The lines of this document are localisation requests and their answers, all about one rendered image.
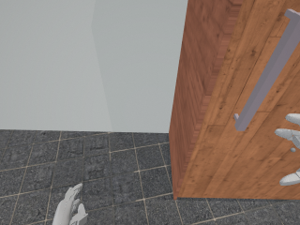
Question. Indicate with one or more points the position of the wardrobe door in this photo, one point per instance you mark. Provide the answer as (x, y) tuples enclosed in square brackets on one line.
[(233, 164)]

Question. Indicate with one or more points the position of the handle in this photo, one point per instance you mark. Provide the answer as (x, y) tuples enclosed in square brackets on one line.
[(280, 56)]

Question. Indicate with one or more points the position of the right robot hand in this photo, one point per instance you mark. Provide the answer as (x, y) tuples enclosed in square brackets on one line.
[(294, 136)]

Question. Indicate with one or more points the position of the left robot hand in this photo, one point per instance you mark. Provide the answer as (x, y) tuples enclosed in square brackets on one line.
[(65, 209)]

